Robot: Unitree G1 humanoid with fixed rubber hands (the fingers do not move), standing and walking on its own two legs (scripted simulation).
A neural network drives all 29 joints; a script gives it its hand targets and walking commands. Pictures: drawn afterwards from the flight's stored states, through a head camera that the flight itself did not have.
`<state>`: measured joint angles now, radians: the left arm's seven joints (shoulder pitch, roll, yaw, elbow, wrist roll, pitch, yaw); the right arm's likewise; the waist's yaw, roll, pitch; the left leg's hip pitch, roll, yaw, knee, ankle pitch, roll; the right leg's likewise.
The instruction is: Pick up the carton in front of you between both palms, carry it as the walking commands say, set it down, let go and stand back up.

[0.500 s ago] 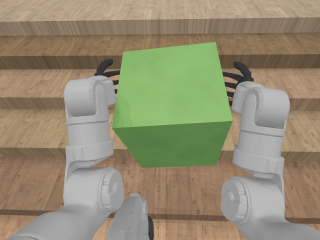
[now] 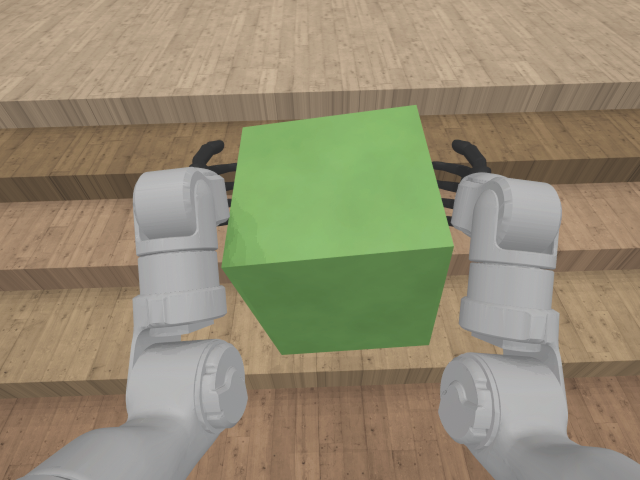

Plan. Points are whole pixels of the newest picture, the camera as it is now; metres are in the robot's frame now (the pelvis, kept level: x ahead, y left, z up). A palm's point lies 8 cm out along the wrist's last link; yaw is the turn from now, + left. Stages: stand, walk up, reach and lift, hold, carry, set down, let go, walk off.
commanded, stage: carry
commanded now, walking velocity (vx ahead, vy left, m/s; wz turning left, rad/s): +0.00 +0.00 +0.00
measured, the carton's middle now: (341, 243) +0.39 +0.00 +0.09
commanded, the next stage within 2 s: none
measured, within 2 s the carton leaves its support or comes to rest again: neither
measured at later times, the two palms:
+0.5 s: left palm (202, 235) +0.36 +0.17 +0.13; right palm (446, 228) +0.37 -0.12 +0.14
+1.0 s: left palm (185, 247) +0.33 +0.18 +0.14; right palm (443, 239) +0.34 -0.11 +0.15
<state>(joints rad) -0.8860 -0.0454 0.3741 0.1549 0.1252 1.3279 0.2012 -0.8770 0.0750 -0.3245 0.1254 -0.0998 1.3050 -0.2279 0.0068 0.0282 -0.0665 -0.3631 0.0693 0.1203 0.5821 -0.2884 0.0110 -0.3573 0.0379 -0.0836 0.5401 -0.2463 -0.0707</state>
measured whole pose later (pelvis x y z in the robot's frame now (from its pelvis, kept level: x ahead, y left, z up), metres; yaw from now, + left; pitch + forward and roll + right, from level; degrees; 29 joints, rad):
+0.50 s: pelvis +0.02 +0.01 +0.00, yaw +2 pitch +3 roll +0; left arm -0.64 -0.09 0.30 0.16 0.11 1.17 0.20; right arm -0.64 0.11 -0.26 0.13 -0.11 1.15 -0.20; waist 0.00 -0.01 -0.10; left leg -0.30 0.04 0.10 0.54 -0.29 0.01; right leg -0.30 0.01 -0.10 0.54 -0.29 -0.05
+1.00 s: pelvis +0.00 +0.01 +0.00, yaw +2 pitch +1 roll +0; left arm -0.64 -0.08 0.29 0.18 0.11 1.18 0.21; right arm -0.63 0.11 -0.26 0.15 -0.11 1.16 -0.20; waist 0.00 -0.01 -0.12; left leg -0.30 0.02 0.11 0.53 -0.25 0.03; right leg -0.30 0.00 -0.10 0.53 -0.25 -0.04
